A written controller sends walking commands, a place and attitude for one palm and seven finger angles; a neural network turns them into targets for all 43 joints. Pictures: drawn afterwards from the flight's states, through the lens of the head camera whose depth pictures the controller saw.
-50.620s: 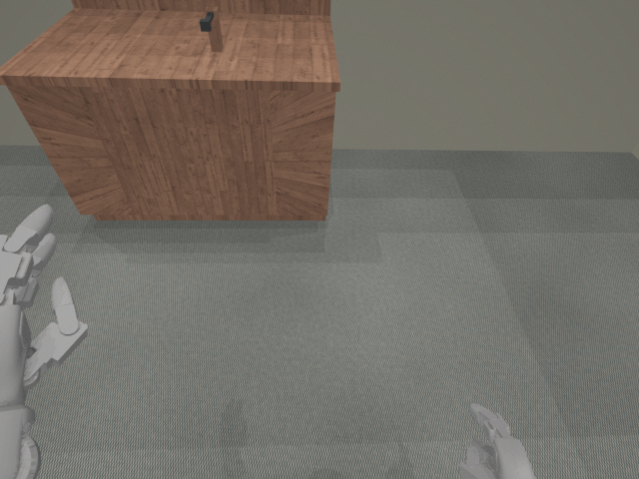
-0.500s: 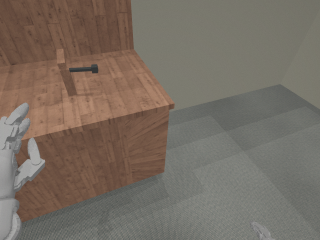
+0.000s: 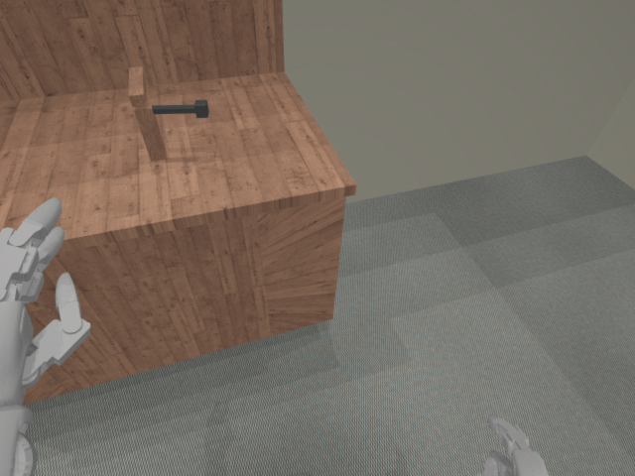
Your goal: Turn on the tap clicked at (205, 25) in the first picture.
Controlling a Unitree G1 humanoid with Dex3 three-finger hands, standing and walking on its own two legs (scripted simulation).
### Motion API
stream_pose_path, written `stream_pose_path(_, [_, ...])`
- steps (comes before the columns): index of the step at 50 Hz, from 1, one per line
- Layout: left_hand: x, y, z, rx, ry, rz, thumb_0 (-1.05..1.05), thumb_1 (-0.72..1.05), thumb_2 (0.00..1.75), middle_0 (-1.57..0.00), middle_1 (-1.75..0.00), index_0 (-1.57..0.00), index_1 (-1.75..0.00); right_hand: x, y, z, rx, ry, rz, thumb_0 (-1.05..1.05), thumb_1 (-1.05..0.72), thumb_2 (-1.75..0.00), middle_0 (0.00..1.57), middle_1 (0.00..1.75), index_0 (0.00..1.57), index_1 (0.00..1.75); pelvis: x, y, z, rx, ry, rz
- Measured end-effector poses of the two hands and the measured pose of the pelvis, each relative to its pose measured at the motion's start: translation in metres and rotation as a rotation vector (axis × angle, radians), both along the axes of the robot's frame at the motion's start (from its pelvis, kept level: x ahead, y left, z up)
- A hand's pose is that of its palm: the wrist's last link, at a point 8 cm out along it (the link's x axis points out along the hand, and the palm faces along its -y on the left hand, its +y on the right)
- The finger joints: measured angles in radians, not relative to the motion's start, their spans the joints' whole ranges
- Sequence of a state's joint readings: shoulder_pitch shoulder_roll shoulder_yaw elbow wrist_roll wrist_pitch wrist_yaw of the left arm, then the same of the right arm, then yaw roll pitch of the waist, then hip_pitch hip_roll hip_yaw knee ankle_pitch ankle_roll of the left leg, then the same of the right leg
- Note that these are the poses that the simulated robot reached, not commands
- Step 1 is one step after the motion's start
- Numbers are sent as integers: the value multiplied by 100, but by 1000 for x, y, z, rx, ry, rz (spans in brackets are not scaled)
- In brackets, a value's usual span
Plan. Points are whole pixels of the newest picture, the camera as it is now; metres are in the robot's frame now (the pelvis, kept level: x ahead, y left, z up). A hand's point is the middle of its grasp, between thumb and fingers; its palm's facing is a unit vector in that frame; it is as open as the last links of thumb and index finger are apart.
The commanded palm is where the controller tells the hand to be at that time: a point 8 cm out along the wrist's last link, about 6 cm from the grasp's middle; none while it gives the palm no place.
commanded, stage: stop stepping back and stand still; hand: left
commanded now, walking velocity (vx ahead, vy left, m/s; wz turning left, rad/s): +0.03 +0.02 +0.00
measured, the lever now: (201, 108) +0.82 +0.30 +0.06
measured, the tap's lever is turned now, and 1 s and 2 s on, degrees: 77 77 77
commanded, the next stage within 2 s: stand and check the lever's angle in 0.04 s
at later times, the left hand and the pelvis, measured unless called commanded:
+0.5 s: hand (65, 279) +0.26 +0.27 +0.17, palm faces +0.42 -0.82 -0.39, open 7.5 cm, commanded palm +0.20 +0.30 +0.19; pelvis +0.05 +0.02 +0.01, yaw +1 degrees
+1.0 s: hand (51, 280) +0.25 +0.28 +0.17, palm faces +0.42 -0.84 -0.34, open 7.5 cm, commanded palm +0.20 +0.31 +0.19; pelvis +0.04 +0.03 +0.01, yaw +0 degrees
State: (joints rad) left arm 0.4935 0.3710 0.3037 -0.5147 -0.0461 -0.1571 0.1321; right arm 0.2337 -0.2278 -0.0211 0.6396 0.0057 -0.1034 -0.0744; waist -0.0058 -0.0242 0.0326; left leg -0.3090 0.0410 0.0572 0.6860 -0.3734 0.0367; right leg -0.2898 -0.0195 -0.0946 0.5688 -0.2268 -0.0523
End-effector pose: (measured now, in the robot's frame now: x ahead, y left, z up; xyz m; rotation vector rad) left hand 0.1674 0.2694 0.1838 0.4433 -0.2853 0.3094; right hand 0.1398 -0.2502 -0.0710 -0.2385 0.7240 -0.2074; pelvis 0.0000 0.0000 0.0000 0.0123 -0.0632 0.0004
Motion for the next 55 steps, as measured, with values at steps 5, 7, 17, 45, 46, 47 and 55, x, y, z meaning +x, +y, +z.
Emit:
stream_pose_path(5, [9,16,15,49,-63,44,2,88,90,-22,-30,-21,-30,26,8,10,-3,-83,12,1,-91,-90,20,30,20,30,3,6,-1,-7,7,4])
stream_pose_path(7, [13,23,18,60,-47,88,2,88,90,-22,-30,-21,-30,33,15,8,36,-89,24,1,-91,-90,20,30,20,30,9,4,1,-7,16,20])
stream_pose_path(17, [23,14,-14,-50,90,97,2,89,90,-21,-30,-21,-30,49,38,-13,93,37,103,1,-91,-90,21,30,20,30,32,6,4,-20,20,34])
stream_pose_path(45, [49,49,1,-41,35,85,2,89,90,-21,-30,-21,-30,79,53,18,30,-28,61,1,-90,-90,21,30,20,30,50,32,13,-33,33,3])
stream_pose_path(46, [47,50,1,-43,31,88,2,89,90,-21,-30,-21,-30,78,54,18,32,-27,62,1,-90,-90,21,30,20,30,49,32,13,-33,32,3])
stream_pose_path(47, [46,50,2,-45,29,90,2,89,90,-21,-30,-21,-30,76,55,17,34,-26,62,1,-90,-90,21,30,20,30,48,33,13,-33,32,2])
stream_pose_path(55, [39,50,-7,-71,62,91,2,89,90,-21,-30,-21,-30,61,59,13,44,-10,55,1,-90,-90,21,30,20,30,39,35,14,-36,29,0])
